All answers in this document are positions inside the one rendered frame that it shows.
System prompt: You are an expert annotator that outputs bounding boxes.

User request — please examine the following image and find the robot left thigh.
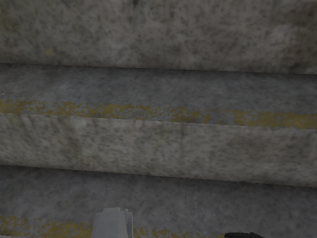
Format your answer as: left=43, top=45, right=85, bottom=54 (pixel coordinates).
left=90, top=207, right=134, bottom=238

